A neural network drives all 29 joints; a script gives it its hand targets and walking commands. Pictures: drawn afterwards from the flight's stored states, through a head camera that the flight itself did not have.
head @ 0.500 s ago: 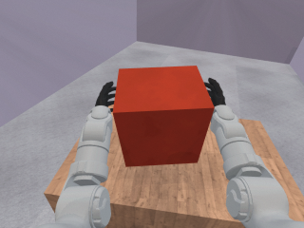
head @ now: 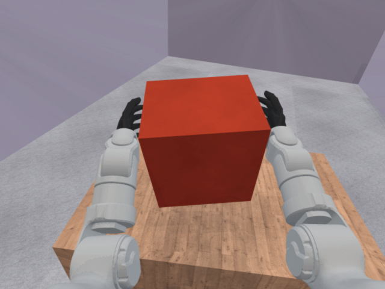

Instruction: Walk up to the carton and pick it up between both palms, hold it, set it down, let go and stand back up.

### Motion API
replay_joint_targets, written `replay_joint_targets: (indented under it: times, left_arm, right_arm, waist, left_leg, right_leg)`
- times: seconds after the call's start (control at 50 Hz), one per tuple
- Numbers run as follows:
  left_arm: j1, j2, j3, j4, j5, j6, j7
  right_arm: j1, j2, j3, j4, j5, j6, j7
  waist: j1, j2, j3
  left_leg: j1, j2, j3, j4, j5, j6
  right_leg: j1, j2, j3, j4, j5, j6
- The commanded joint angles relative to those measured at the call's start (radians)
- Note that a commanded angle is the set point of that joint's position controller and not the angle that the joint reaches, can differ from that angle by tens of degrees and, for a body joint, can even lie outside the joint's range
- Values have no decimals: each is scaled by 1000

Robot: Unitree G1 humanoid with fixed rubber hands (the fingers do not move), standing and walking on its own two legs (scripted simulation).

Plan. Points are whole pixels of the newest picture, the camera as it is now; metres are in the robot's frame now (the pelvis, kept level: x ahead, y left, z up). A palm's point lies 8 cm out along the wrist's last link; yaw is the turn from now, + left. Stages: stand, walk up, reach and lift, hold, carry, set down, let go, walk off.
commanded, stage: hold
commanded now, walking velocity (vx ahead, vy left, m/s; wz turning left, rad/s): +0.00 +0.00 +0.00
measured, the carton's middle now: (201, 144) +0.38 +0.02 +0.17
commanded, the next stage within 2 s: none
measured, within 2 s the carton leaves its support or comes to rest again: neither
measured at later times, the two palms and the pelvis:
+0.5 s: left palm (126, 134) +0.35 +0.18 +0.21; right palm (275, 129) +0.37 -0.13 +0.23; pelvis +0.00 +0.00 +0.00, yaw +0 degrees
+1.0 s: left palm (127, 133) +0.35 +0.18 +0.21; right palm (276, 128) +0.37 -0.13 +0.23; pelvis +0.00 +0.00 +0.00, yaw +0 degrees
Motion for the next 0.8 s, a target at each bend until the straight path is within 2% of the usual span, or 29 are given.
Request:
replay_joint_targets:
  times: [0.0, 0.04, 0.06, 0.08, 0.1, 0.14, 0.18, 0.22, 0.26, 0.28, 0.34, 0.36, 0.38, 0.42, 0.44, 0.46, 0.5, 0.54, 0.56, 0.58, 0.6, 0.64, 0.66, 0.68, 0.7, 0.72, 0.74, 0.76, 0.78]
  left_arm:
    - [-629, -579, -375, -179, -86, -49, -228]
    - [-643, -594, -408, -214, -110, -48, -231]
    - [-638, -596, -417, -221, -112, -48, -230]
    - [-676, -595, -425, -230, -125, -53, -226]
    - [-708, -599, -425, -238, -122, -57, -220]
    - [-695, -592, -396, -205, -95, -49, -222]
    - [-663, -579, -381, -181, -95, -42, -222]
    - [-667, -601, -401, -205, -103, -41, -226]
    - [-705, -587, -387, -154, -98, -40, -228]
    - [-712, -592, -401, -191, -106, -43, -225]
    - [-722, -575, -405, -226, -116, -52, -215]
    - [-685, -586, -403, -190, -108, -43, -218]
    - [-695, -580, -378, -180, -106, -45, -220]
    - [-683, -599, -403, -208, -113, -48, -220]
    - [-709, -598, -420, -248, -119, -50, -217]
    - [-719, -593, -412, -241, -118, -50, -213]
    - [-721, -595, -423, -247, -121, -49, -212]
    - [-701, -611, -433, -239, -125, -47, -212]
    - [-694, -603, -418, -201, -114, -41, -213]
    - [-673, -592, -406, -190, -106, -37, -217]
    - [-708, -594, -420, -228, -117, -42, -218]
    - [-685, -590, -415, -217, -110, -36, -215]
    - [-677, -588, -399, -184, -102, -33, -218]
    - [-692, -596, -418, -222, -113, -42, -221]
    - [-676, -599, -404, -206, -105, -39, -218]
    - [-701, -603, -424, -216, -118, -41, -218]
    - [-678, -595, -396, -174, -105, -32, -221]
    - [-682, -599, -408, -211, -105, -38, -222]
    - [-649, -594, -401, -192, -101, -33, -223]
  right_arm:
    - [-530, 553, 290, -178, 108, 4, 49]
    - [-550, 560, 299, -226, 113, 4, 42]
    - [-552, 569, 309, -235, 117, 4, 42]
    - [-590, 579, 322, -268, 134, 0, 43]
    - [-578, 566, 302, -211, 123, 2, 48]
    - [-561, 576, 291, -193, 109, 7, 56]
    - [-577, 565, 294, -207, 116, 12, 55]
    - [-564, 577, 296, -212, 107, 8, 56]
    - [-559, 556, 257, -146, 92, 21, 62]
    - [-585, 569, 270, -199, 103, 8, 64]
    - [-584, 581, 300, -189, 115, 9, 60]
    - [-580, 572, 295, -194, 118, 9, 59]
    - [-599, 583, 300, -200, 121, 8, 59]
    - [-598, 589, 313, -238, 123, 1, 57]
    - [-578, 589, 310, -219, 131, 5, 57]
    - [-577, 581, 313, -203, 129, 6, 57]
    - [-572, 584, 302, -185, 124, 8, 58]
    - [-593, 585, 309, -240, 123, -2, 56]
    - [-593, 565, 285, -200, 116, 5, 52]
    - [-587, 575, 296, -212, 117, 9, 51]
    - [-584, 570, 285, -191, 121, 8, 56]
    - [-590, 556, 309, -206, 127, 8, 53]
    - [-581, 554, 280, -184, 110, 10, 53]
    - [-582, 566, 300, -220, 120, 3, 55]
    - [-597, 567, 311, -220, 132, 5, 54]
    - [-594, 566, 291, -199, 123, 8, 54]
    - [-585, 563, 294, -190, 117, 15, 53]
    - [-577, 588, 306, -206, 123, 8, 53]
    - [-605, 565, 304, -236, 124, 3, 49]
  waist:
    - [-172, 16, -243]
    - [-176, 1, -281]
    - [-180, 19, -284]
    - [-161, 8, -300]
    - [-178, 34, -302]
    - [-158, 15, -262]
    - [-154, 1, -250]
    - [-167, 9, -271]
    - [-174, 23, -218]
    - [-161, 27, -243]
    - [-150, 14, -270]
    - [-161, 27, -263]
    - [-147, -2, -256]
    - [-152, 5, -287]
    - [-156, 32, -305]
    - [-152, 27, -275]
    - [-170, 27, -287]
    - [-165, 25, -310]
    - [-168, 37, -256]
    - [-154, 15, -250]
    - [-176, 29, -265]
    - [-159, 29, -267]
    - [-174, 15, -234]
    - [-169, 32, -261]
    - [-151, 22, -283]
    - [-176, 30, -271]
    - [-167, 14, -245]
    - [-151, 24, -266]
    - [-161, 14, -270]
  left_leg:
    - [52, -63, 44, -169, 69, -3]
    - [67, -61, 44, -162, 101, -11]
    - [81, -57, 44, -160, 116, -13]
    - [77, -56, 40, -160, 100, -5]
    - [72, -56, 40, -164, 67, -12]
    - [33, -58, 45, -176, 5, 0]
    - [38, -57, 44, -174, 26, 7]
    - [49, -54, 45, -175, 31, 5]
    - [17, -57, 44, -194, -53, 3]
    - [24, -53, 42, -190, -25, 5]
    - [45, -54, 43, -177, 16, 0]
    - [52, -56, 42, -174, 29, -1]
    - [40, -57, 44, -177, 25, 10]
    - [49, -61, 44, -170, 45, 5]
    - [60, -56, 40, -167, 55, -4]
    - [60, -55, 36, -171, 50, -5]
    - [68, -58, 37, -174, 43, -7]
    - [75, -54, 32, -169, 53, -7]
    - [51, -55, 40, -178, 17, 0]
    - [42, -61, 45, -178, 31, -1]
    - [58, -56, 35, -180, 27, -2]
    - [67, -54, 41, -174, 42, -4]
    - [55, -57, 37, -182, 15, 1]
    - [58, -56, 36, -175, 40, 0]
    - [60, -56, 39, -173, 47, 0]
    - [65, -54, 33, -173, 49, -7]
    - [56, -50, 35, -181, 13, -5]
    - [55, -56, 41, -178, 34, 0]
    - [61, -56, 41, -173, 55, 4]
  right_leg:
    - [15, 20, -57, -82, 85, 10]
    - [28, 24, -55, -77, 113, 10]
    - [25, 23, -54, -78, 120, 8]
    - [9, 23, -52, -84, 93, 12]
    - [7, 22, -59, -85, 70, 3]
    - [-12, 20, -54, -89, 17, 1]
    - [-18, 19, -57, -84, 27, 4]
    - [-3, 18, -58, -83, 39, 3]
    - [-35, 13, -52, -105, -49, -3]
    - [-39, 21, -57, -86, -21, -3]
    - [-22, 17, -49, -88, 22, -2]
    - [-35, 19, -54, -84, 28, 2]
    - [-30, 20, -52, -83, 22, 3]
    - [-8, 20, -51, -81, 51, 4]
    - [-10, 21, -53, -77, 61, -1]
    - [-14, 23, -56, -75, 52, 0]
    - [-22, 23, -62, -80, 45, -3]
    - [-37, 26, -65, -75, 37, 0]
    - [-42, 19, -61, -85, 21, -2]
    - [-16, 19, -58, -89, 31, 2]
    - [-39, 20, -63, -82, 28, 0]
    - [-34, 19, -61, -89, 31, 0]
    - [-42, 19, -58, -88, 9, 0]
    - [-29, 19, -58, -86, 28, -1]
    - [-24, 22, -62, -83, 41, -2]
    - [-46, 26, -65, -82, 35, -1]
    - [-33, 21, -59, -95, 5, -8]
    - [-14, 20, -58, -85, 28, -3]
    - [-23, 23, -58, -83, 52, 1]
